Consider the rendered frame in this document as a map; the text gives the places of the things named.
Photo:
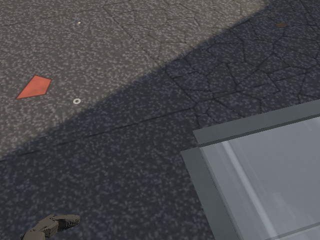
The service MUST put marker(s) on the left robot hand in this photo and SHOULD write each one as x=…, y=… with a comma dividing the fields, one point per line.
x=50, y=225

